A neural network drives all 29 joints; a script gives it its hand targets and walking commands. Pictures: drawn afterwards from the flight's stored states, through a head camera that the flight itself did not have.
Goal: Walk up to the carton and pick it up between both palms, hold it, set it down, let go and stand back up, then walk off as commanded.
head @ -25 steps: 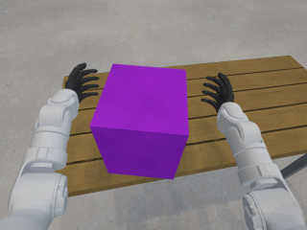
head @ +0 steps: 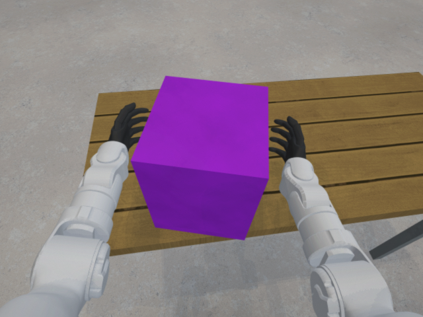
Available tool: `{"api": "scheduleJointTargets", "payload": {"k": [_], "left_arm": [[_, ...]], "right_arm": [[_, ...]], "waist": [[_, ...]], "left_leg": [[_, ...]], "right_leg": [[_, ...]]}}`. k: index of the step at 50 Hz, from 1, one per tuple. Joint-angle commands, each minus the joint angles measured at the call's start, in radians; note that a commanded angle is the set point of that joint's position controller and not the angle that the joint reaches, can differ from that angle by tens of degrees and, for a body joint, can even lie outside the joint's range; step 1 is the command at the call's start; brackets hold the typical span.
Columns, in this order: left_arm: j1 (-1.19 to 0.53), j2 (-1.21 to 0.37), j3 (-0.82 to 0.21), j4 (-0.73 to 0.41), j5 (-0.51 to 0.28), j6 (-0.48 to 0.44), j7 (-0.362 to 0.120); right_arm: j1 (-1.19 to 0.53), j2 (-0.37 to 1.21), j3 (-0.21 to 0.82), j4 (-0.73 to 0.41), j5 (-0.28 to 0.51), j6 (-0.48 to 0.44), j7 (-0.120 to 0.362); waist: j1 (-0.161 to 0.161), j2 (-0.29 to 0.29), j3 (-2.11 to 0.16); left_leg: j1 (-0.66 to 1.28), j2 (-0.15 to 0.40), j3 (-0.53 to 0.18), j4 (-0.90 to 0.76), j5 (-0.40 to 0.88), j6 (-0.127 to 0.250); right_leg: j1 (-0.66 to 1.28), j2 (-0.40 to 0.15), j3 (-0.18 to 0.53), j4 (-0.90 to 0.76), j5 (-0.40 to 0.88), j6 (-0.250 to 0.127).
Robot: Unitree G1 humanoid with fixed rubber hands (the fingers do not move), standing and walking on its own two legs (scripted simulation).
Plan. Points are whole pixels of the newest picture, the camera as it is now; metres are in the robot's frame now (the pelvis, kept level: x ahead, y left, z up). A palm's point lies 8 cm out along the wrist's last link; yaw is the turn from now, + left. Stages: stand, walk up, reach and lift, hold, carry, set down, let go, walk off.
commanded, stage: reach and lift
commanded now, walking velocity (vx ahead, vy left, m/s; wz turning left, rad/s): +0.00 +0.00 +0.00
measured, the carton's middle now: (207, 162) +0.40 -0.02 +0.05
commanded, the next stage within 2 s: none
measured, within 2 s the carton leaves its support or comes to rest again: neither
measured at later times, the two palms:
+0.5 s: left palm (134, 146) +0.43 +0.13 +0.07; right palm (281, 155) +0.38 -0.17 +0.07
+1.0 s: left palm (133, 146) +0.43 +0.13 +0.08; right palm (281, 157) +0.37 -0.16 +0.08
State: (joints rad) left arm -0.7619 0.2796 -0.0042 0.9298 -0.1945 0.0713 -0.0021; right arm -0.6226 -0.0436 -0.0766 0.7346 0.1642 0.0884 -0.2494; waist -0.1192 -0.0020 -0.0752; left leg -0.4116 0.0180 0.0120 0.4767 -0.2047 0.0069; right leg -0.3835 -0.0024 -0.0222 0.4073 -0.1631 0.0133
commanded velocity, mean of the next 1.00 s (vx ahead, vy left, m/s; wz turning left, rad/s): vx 0.00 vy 0.00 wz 0.00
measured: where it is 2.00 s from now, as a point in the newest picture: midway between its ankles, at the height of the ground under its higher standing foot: outside the picture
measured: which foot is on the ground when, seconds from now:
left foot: down 0.00-1.00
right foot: down 0.00-1.00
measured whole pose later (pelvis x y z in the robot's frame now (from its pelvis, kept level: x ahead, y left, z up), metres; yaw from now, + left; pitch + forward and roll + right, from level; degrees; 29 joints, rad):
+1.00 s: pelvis +0.01 +0.01 +0.01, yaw +0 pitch +4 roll -2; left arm -0.70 0.03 0.28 0.82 0.23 0.06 -0.04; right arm -0.59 0.12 -0.34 0.81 -0.12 -0.14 -0.20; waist -0.09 -0.04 -0.01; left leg -0.27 0.02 0.02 0.40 -0.20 0.02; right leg -0.21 0.00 -0.02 0.26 -0.11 0.02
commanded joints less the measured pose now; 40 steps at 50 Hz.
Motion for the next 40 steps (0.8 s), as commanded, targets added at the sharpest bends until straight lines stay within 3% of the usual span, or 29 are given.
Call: {"api": "scheduleJointTargets", "payload": {"k": [1,2,3,5,6,8,10,11,13,14,15,16,17,19,20,21,22,24,25,26,27,28,30,31,37,38,40], "left_arm": [[-0.477,0.102,0.056,-0.107,0.033,-0.066,0.012],[-0.477,0.103,0.072,-0.123,0.049,-0.055,0.013],[-0.46,0.118,0.085,-0.189,0.035,-0.054,0.015],[-0.421,0.092,0.11,-0.198,0.073,-0.032,0.013],[-0.429,0.096,0.125,-0.252,0.078,-0.029,0.014],[-0.438,0.072,0.107,-0.338,0.087,-0.017,0.018],[-0.47,0.063,0.121,-0.318,0.105,0.006,0.02],[-0.469,0.049,0.091,-0.346,0.093,0.002,0.021],[-0.486,0.015,0.075,-0.397,0.082,0.015,0.026],[-0.48,0.011,0.072,-0.415,0.096,0.019,0.025],[-0.476,-0.009,0.065,-0.423,0.086,0.023,0.029],[-0.476,-0.004,0.068,-0.443,0.101,0.022,0.031],[-0.44,-0.032,0.058,-0.41,0.095,0.027,0.029],[-0.439,-0.059,0.043,-0.449,0.103,0.025,0.035],[-0.41,-0.074,0.05,-0.483,0.102,0.021,0.033],[-0.448,-0.072,0.052,-0.459,0.115,0.02,0.032],[-0.424,-0.082,0.061,-0.459,0.114,0.024,0.037],[-0.395,-0.111,0.069,-0.441,0.141,0.028,0.038],[-0.42,-0.118,0.079,-0.435,0.158,0.037,0.034],[-0.438,-0.133,0.084,-0.428,0.171,0.036,0.037],[-0.423,-0.145,0.09,-0.452,0.181,0.048,0.038],[-0.438,-0.164,0.083,-0.391,0.18,0.05,0.026],[-0.434,-0.179,0.111,-0.389,0.205,0.041,0.016],[-0.42,-0.192,0.111,-0.445,0.222,0.033,0.018],[-0.485,-0.244,0.116,-0.381,0.29,-0.016,0.011],[-0.476,-0.251,0.132,-0.358,0.301,-0.021,0.004],[-0.469,-0.312,0.099,-0.384,0.315,-0.04,-0.008]], "right_arm": [[-0.443,-0.141,0.004,-0.13,0.01,-0.1,-0.019],[-0.43,-0.15,-0.014,-0.132,0.01,-0.109,-0.029],[-0.441,-0.145,0.018,-0.184,0.037,-0.123,-0.033],[-0.43,-0.159,0.029,-0.163,0.048,-0.14,-0.039],[-0.423,-0.146,0.046,-0.207,0.064,-0.152,-0.041],[-0.43,-0.141,0.07,-0.227,0.095,-0.151,-0.039],[-0.431,-0.131,0.049,-0.169,0.08,-0.138,-0.036],[-0.447,-0.104,0.091,-0.234,0.093,-0.137,-0.036],[-0.438,-0.09,0.095,-0.206,0.097,-0.123,-0.021],[-0.419,-0.083,0.076,-0.2,0.091,-0.12,-0.023],[-0.432,-0.081,0.083,-0.232,0.089,-0.119,-0.025],[-0.404,-0.07,0.078,-0.213,0.088,-0.112,-0.026],[-0.395,-0.067,0.089,-0.211,0.084,-0.113,-0.025],[-0.375,-0.032,0.073,-0.216,0.072,-0.118,-0.024],[-0.365,-0.019,0.068,-0.261,0.059,-0.123,-0.03],[-0.386,-0.026,0.037,-0.216,0.033,-0.12,-0.034],[-0.399,-0.02,0.047,-0.265,0.033,-0.123,-0.038],[-0.401,-0.007,0.025,-0.26,0.001,-0.135,-0.049],[-0.405,-0.008,0.003,-0.236,-0.027,-0.135,-0.05],[-0.42,0.002,-0.002,-0.24,-0.035,-0.135,-0.05],[-0.403,0.009,-0.008,-0.224,-0.041,-0.134,-0.055],[-0.435,0.035,0.002,-0.236,-0.058,-0.137,-0.051],[-0.427,0.071,-0.001,-0.24,-0.083,-0.14,-0.047],[-0.404,0.064,-0.008,-0.244,-0.087,-0.153,-0.044],[-0.419,0.122,-0.057,-0.174,-0.165,-0.202,-0.009],[-0.41,0.14,-0.051,-0.153,-0.175,-0.206,-0.003],[-0.385,0.18,-0.047,-0.146,-0.183,-0.228,0.018]], "waist": [[0.007,0.055,-0.603],[-0.01,0.063,-0.613],[0.016,0.067,-0.647],[0.013,0.049,-0.604],[0.031,0.058,-0.629],[0.036,0.093,-0.607],[0.019,0.079,-0.537],[0.04,0.087,-0.528],[0.041,0.103,-0.523],[0.024,0.124,-0.532],[0.022,0.098,-0.54],[0.024,0.129,-0.542],[0.021,0.109,-0.521],[0.004,0.142,-0.538],[0.009,0.116,-0.572],[-0.019,0.128,-0.556],[0.0,0.094,-0.556],[0.0,0.1,-0.569],[-0.013,0.093,-0.568],[-0.001,0.089,-0.568],[-0.019,0.089,-0.56],[-0.014,0.042,-0.524],[0.0,0.019,-0.534],[-0.012,0.022,-0.553],[0.007,0.094,-0.548],[0.008,0.066,-0.505],[-0.002,0.112,-0.538]], "left_leg": [[0.311,-0.023,0.021,0.003,0.272,-0.055],[0.348,-0.02,0.019,0.003,0.306,-0.062],[0.365,-0.02,0.024,0.031,0.369,-0.067],[0.388,-0.02,0.028,0.031,0.429,-0.074],[0.403,-0.019,0.027,0.055,0.467,-0.075],[0.447,-0.022,0.032,0.046,0.506,-0.081],[0.432,-0.017,0.028,0.027,0.435,-0.074],[0.428,-0.023,0.037,0.023,0.44,-0.076],[0.461,-0.019,0.025,0.019,0.435,-0.078],[0.474,-0.018,0.029,0.018,0.432,-0.082],[0.474,-0.016,0.028,0.022,0.436,-0.078],[0.488,-0.016,0.03,0.023,0.445,-0.084],[0.475,-0.019,0.03,0.011,0.427,-0.084],[0.473,-0.018,0.024,0.019,0.431,-0.09],[0.484,-0.021,0.031,0.019,0.454,-0.087],[0.465,-0.018,0.028,0.023,0.414,-0.089],[0.456,-0.018,0.023,0.016,0.41,-0.077],[0.443,-0.017,0.032,0.008,0.424,-0.081],[0.429,-0.014,0.029,0.01,0.404,-0.077],[0.428,-0.016,0.029,0.005,0.404,-0.077],[0.445,-0.011,0.023,0.01,0.43,-0.077],[0.437,-0.013,0.025,0.003,0.405,-0.071],[0.426,-0.014,0.04,-0.019,0.371,-0.062],[0.441,-0.014,0.036,-0.025,0.387,-0.062],[0.438,-0.021,0.055,-0.041,0.357,-0.083],[0.426,-0.019,0.056,-0.052,0.321,-0.067],[0.465,-0.017,0.051,-0.046,0.347,-0.083]], "right_leg": [[0.18,0.041,-0.023,-0.014,0.297,0.006],[0.186,0.048,-0.038,-0.011,0.317,0.008],[0.211,0.052,-0.031,0.004,0.372,0.001],[0.221,0.067,-0.044,-0.004,0.413,0.011],[0.225,0.067,-0.038,0.005,0.442,0.012],[0.235,0.072,-0.039,-0.009,0.455,0.005],[0.193,0.071,-0.044,-0.038,0.39,0.014],[0.215,0.068,-0.032,-0.04,0.407,0.009],[0.188,0.07,-0.04,-0.049,0.366,0.011],[0.178,0.068,-0.042,-0.066,0.353,0.011],[0.179,0.07,-0.041,-0.063,0.359,0.009],[0.171,0.066,-0.037,-0.067,0.371,0.01],[0.174,0.067,-0.035,-0.068,0.362,0.01],[0.158,0.067,-0.036,-0.073,0.352,0.003],[0.19,0.066,-0.034,-0.074,0.384,0.01],[0.163,0.062,-0.036,-0.081,0.35,0.007],[0.181,0.063,-0.033,-0.073,0.354,0.015],[0.199,0.06,-0.033,-0.074,0.387,0.013],[0.18,0.059,-0.043,-0.08,0.377,0.018],[0.188,0.063,-0.041,-0.073,0.36,0.017],[0.183,0.063,-0.051,-0.079,0.376,0.011],[0.18,0.06,-0.054,-0.08,0.357,0.019],[0.216,0.054,-0.047,-0.088,0.348,0.026],[0.241,0.058,-0.045,-0.081,0.376,0.026],[0.23,0.054,-0.053,-0.105,0.291,0.012],[0.245,0.054,-0.058,-0.108,0.262,0.016],[0.238,0.055,-0.064,-0.11,0.265,0.005]]}}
